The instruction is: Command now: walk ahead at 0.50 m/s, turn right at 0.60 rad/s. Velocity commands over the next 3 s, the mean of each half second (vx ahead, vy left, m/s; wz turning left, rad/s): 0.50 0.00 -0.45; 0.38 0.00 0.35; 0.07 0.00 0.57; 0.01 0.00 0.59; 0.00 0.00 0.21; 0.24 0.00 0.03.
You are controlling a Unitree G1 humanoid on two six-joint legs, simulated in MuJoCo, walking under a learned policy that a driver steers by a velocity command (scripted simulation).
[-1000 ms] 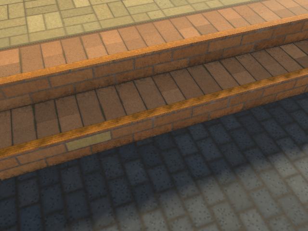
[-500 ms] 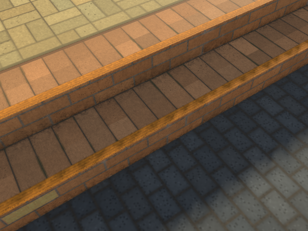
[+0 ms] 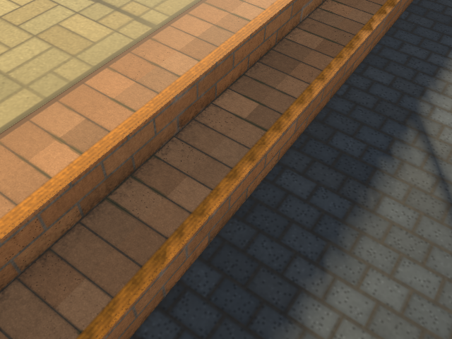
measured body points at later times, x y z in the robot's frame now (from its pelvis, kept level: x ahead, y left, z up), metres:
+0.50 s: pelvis +0.26 -0.09 +0.00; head +0.29 -0.11 +0.45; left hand +0.43 +0.14 -0.10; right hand +0.32 -0.39 -0.12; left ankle +0.33 +0.08 -0.65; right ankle +0.26 -0.16 -0.74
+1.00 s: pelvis +0.48 -0.08 -0.01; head +0.54 -0.07 +0.44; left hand +0.60 +0.17 -0.14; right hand +0.57 -0.36 -0.13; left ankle +0.56 -0.02 -0.74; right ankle +0.44 -0.22 -0.65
